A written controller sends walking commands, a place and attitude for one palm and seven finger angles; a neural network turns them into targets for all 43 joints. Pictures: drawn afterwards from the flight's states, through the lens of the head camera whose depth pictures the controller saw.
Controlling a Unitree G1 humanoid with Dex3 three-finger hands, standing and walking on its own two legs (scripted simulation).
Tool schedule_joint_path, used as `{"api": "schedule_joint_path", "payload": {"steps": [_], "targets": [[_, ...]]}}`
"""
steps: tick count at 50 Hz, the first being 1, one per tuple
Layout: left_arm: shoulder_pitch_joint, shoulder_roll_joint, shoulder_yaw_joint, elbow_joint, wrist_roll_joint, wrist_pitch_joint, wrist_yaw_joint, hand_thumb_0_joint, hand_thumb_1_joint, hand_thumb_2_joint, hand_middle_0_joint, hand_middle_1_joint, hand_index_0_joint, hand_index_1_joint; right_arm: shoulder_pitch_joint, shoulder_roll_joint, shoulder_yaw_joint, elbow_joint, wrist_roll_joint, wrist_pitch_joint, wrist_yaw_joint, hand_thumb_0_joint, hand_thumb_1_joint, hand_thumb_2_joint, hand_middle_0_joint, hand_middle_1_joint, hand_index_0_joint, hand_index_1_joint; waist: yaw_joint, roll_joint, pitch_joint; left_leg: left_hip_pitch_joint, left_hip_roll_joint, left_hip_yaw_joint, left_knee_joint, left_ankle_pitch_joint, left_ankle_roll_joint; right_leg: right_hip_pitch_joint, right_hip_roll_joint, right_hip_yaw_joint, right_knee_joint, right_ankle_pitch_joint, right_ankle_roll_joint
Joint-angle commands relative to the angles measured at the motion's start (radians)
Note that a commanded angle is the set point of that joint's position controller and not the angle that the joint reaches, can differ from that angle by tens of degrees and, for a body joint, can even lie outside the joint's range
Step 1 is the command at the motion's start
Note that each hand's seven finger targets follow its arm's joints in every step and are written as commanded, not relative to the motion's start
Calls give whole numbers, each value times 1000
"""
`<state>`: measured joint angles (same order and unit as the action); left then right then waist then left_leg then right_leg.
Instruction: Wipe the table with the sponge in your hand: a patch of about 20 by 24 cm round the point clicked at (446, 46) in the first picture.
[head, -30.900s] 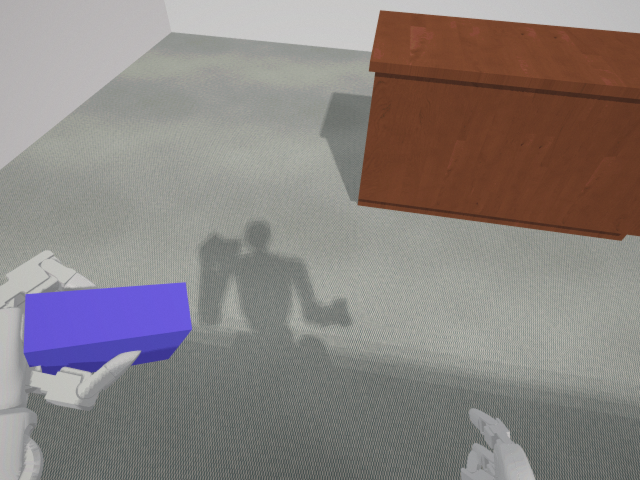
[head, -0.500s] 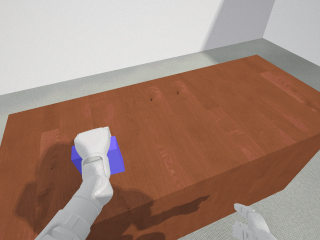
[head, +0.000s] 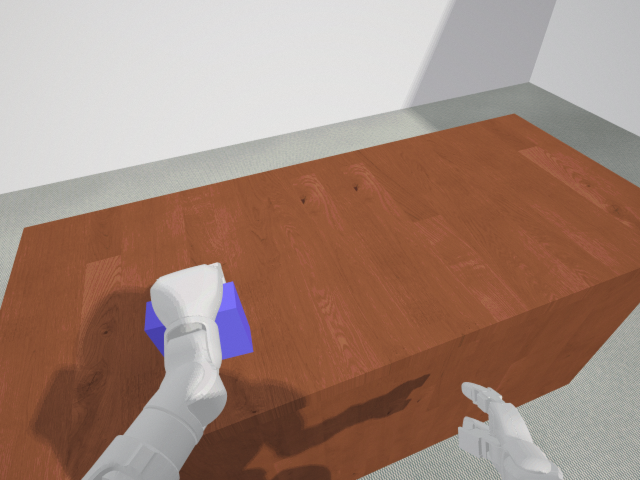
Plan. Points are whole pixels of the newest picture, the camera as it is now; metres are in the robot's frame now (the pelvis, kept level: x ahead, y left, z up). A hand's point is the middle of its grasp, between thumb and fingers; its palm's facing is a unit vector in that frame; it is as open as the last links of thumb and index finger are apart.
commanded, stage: wipe back along the third lane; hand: left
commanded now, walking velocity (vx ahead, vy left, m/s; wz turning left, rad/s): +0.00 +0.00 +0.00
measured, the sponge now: (207, 336) +0.31 +0.21 -0.01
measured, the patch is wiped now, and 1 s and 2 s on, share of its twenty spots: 0.95 0.95 0.95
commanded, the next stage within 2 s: slide back across to the middle lane in 0.44 s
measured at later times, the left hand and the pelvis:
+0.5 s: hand (202, 316) +0.32 +0.21 +0.04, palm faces +0.00 -0.06 -1.00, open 8.8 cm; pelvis -0.01 +0.00 +0.00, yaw +0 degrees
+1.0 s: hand (179, 324) +0.29 +0.23 +0.05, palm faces +0.03 -0.15 -0.99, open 8.8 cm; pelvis +0.00 +0.00 +0.00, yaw -1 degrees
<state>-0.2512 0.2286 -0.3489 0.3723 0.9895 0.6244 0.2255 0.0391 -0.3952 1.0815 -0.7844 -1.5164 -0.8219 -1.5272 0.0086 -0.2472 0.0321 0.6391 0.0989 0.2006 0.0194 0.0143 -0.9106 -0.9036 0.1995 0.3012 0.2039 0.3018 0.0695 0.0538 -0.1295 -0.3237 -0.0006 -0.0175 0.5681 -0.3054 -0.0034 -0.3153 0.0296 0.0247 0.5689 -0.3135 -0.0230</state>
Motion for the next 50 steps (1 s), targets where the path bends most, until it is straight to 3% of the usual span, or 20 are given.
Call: {"api": "schedule_joint_path", "payload": {"steps": [1, 4, 5, 7, 10, 11, 15, 18, 20, 21, 27, 30, 32, 35, 38, 40, 43, 45, 47, 50], "targets": [[-85, 1, 13, -39, -42, 5, -36, 0, 100, 1300, -1200, -1600, -1200, -1600, -197, -107, -42, -166, 2, -47, -5, 0, -900, -900, 200, 300, 200, 300, -2, -129, -135, 42, -31, 11, -43, 239, 25, 85, 8, 0, -61, 362, -52], [-85, 1, 13, -20, -44, 5, -37, 0, 100, 1300, -1200, -1600, -1200, -1600, -193, -109, -44, -158, 4, -50, -6, 0, -900, -900, 200, 300, 200, 300, -5, -162, -124, 34, -31, 12, -39, 232, 26, 74, 9, 6, -66, 362, -49], [-65, 51, 69, -20, -46, 2, -33, 0, 100, 1300, -1200, -1600, -1200, -1600, -192, -118, -48, -154, 2, -50, -7, 0, -900, -900, 200, 300, 200, 300, 7, -169, -134, 28, -29, 4, -42, 229, 24, 80, 13, 18, -65, 356, -53], [-83, -10, 4, -32, -50, 3, -37, 0, 100, 1300, -1200, -1600, -1200, -1600, -191, -109, -45, -163, 6, -51, -7, 0, -900, -900, 200, 300, 200, 300, -7, -166, -126, 27, -30, 9, -38, 225, 27, 75, 9, 0, -61, 354, -48], [-99, 40, 54, -12, -46, 6, -34, 0, 100, 1300, -1200, -1600, -1200, -1600, -193, -118, -47, -153, 4, -52, -11, 0, -900, -900, 200, 300, 200, 300, 1, -159, -116, 19, -30, 5, -44, 202, 26, 61, 13, 17, -72, 315, -52], [-95, 0, 15, -26, -50, 9, -36, 0, 100, 1300, -1200, -1600, -1200, -1600, -189, -110, -45, -164, 5, -53, -9, 0, -900, -900, 200, 300, 200, 300, -2, -140, -119, 25, -29, 10, -45, 204, 28, 65, 9, -2, -65, 311, -49], [-101, 44, 61, -9, -49, 2, -36, 0, 100, 1300, -1200, -1600, -1200, -1600, -186, -119, -47, -155, 4, -55, -15, 0, -900, -900, 200, 300, 200, 300, 1, -164, -120, 14, -29, 5, -48, 186, 26, 59, 13, 18, -74, 296, -50], [-121, 6, 15, 1, -48, 5, -39, 0, 100, 1300, -1200, -1600, -1200, -1600, -184, -111, -42, -159, 7, -56, -16, 0, -900, -900, 200, 300, 200, 300, -8, -156, -100, 16, -28, 9, -49, 173, 28, 42, 11, 2, -77, 265, -46], [-136, 55, 68, 18, -41, 1, -36, 0, 100, 1300, -1200, -1600, -1200, -1600, -182, -119, -48, -148, 4, -58, -20, 0, -900, -900, 200, 300, 200, 300, -1, -153, -105, 15, -27, 5, -49, 170, 26, 37, 14, 15, -80, 260, -50], [-117, 14, 33, 3, -48, -1, -37, 0, 100, 1300, -1200, -1600, -1200, -1600, -177, -111, -46, -160, 4, -60, -18, 0, -900, -900, 200, 300, 200, 300, -2, -143, -119, 18, -30, 13, -45, 176, 28, 53, 10, 2, -73, 271, -47], [-171, 3, 15, 23, -45, -2, -39, 0, 100, 1300, -1200, -1600, -1200, -1600, -178, -109, -42, -156, 5, -60, -24, 0, -900, -900, 200, 300, 200, 300, -12, -156, -106, 16, -28, 11, -49, 165, 28, 33, 9, 0, -79, 257, -45], [-137, 131, 147, -4, -45, -11, -31, 0, 100, 1300, -1200, -1600, -1200, -1600, -183, -121, -46, -152, -1, -63, -33, 0, -900, -900, 200, 300, 200, 300, 17, -149, -145, 23, -32, 7, -53, 179, 27, 79, 9, 29, -86, 278, -47], [-142, 84, 97, -40, -43, -13, -36, 0, 100, 1300, -1200, -1600, -1200, -1600, -184, -109, -41, -164, 3, -64, -34, 0, -900, -900, 200, 300, 200, 300, 4, -139, -142, 37, -33, 10, -54, 200, 29, 89, 5, 16, -81, 305, -44], [-98, 162, 169, -78, -31, -15, -32, 0, 100, 1300, -1200, -1600, -1200, -1600, -196, -117, -42, -166, -2, -68, -34, 0, -900, -900, 200, 300, 200, 300, 26, -127, -143, 49, -34, 2, -66, 215, 27, 110, 9, 32, -89, 311, -50], [-51, 150, 155, -134, -30, -12, -35, 0, 100, 1300, -1200, -1600, -1200, -1600, -204, -107, -39, -177, -1, -75, -30, 0, -900, -900, 200, 300, 200, 300, 25, -123, -145, 67, -35, 6, -70, 239, 29, 136, 7, 27, -91, 340, -47], [-36, 219, 214, -156, -26, -8, -36, 0, 100, 1300, -1200, -1600, -1200, -1600, -213, -117, -37, -173, -4, -77, -32, 0, -900, -900, 200, 300, 200, 300, 35, -108, -127, 73, -36, 1, -78, 242, 26, 142, 10, 45, -100, 341, -51], [23, 182, 177, -198, -25, -6, -47, 0, 100, 1300, -1200, -1600, -1200, -1600, -223, -105, -32, -184, -2, -86, -29, 0, -900, -900, 200, 300, 200, 300, 32, -106, -109, 83, -37, 2, -83, 259, 27, 150, 8, 37, -101, 359, -48], [30, 256, 241, -217, -19, -11, -50, 0, 100, 1300, -1200, -1600, -1200, -1600, -221, -117, -34, -172, -6, -90, -29, 0, -900, -900, 200, 300, 200, 300, 39, -85, -113, 95, -38, -3, -84, 272, 25, 162, 10, 59, -103, 379, -54], [50, 223, 212, -235, -22, -17, -59, 0, 100, 1300, -1200, -1600, -1200, -1600, -223, -107, -30, -178, -4, -96, -32, 0, -900, -900, 200, 300, 200, 300, 33, -102, -103, 94, -40, 1, -85, 270, 28, 165, 8, 52, -106, 381, -48], [90, 279, 268, -248, -19, -34, -64, 0, 100, 1300, -1200, -1600, -1200, -1600, -225, -119, -32, -167, -11, -104, -35, 0, -900, -900, 200, 300, 200, 300, 40, -102, -90, 105, -39, -6, -86, 275, 25, 162, 10, 71, -115, 385, -52]]}}
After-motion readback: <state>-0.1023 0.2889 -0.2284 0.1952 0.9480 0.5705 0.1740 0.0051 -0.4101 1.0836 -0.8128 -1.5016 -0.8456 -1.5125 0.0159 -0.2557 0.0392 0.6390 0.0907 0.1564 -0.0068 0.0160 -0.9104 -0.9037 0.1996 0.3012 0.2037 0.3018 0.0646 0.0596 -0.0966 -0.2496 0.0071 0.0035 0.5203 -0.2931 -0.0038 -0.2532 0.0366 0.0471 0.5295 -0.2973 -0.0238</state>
